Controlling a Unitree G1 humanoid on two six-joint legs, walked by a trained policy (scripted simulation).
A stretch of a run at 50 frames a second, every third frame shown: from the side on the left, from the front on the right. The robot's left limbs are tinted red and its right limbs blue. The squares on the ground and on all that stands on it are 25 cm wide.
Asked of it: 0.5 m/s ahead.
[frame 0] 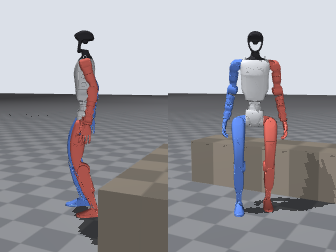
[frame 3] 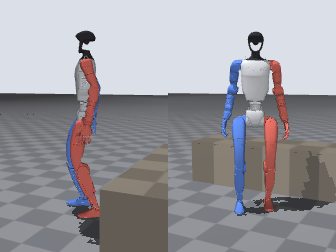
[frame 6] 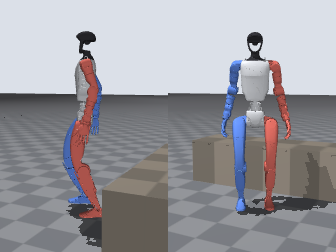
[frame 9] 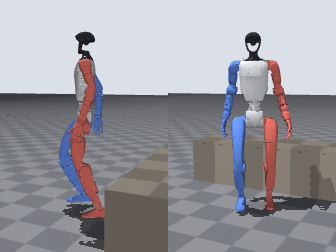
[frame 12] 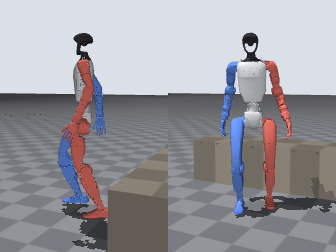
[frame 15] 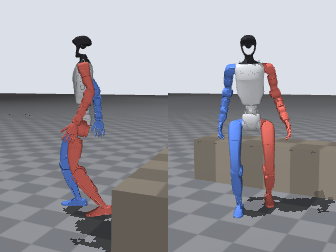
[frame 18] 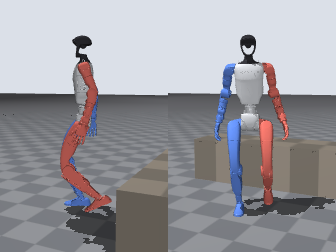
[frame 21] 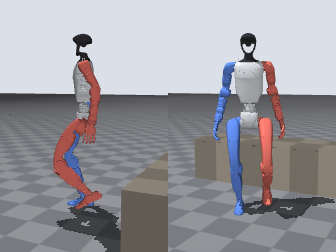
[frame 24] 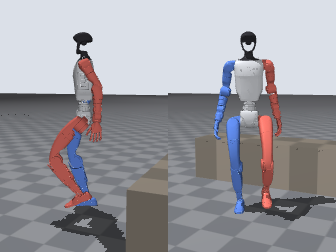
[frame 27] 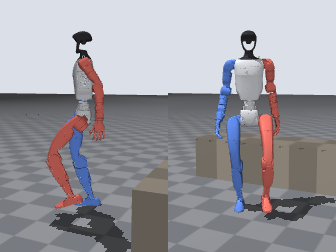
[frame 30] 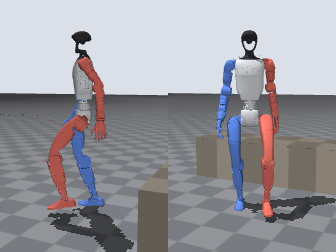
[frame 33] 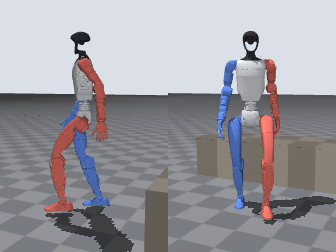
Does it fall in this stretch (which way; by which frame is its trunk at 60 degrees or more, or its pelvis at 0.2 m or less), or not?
no
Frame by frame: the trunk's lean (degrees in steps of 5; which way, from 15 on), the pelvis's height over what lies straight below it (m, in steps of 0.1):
0: 0, 0.8
3: 0, 0.8
6: 0, 0.8
9: 0, 0.8
12: 5, 0.8
15: 5, 0.7
18: 0, 0.7
21: 0, 0.8
24: 0, 0.8
27: 0, 0.8
30: 0, 0.8
33: 5, 0.8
